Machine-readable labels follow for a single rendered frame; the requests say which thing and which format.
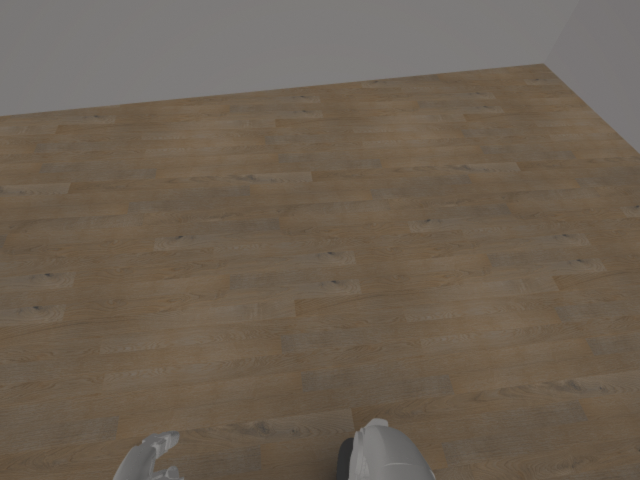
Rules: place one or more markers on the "right robot thigh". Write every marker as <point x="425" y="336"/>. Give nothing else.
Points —
<point x="385" y="453"/>

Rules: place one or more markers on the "left robot hand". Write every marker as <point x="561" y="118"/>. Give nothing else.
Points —
<point x="140" y="460"/>

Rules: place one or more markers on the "robot right shin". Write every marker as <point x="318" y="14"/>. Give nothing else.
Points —
<point x="375" y="421"/>

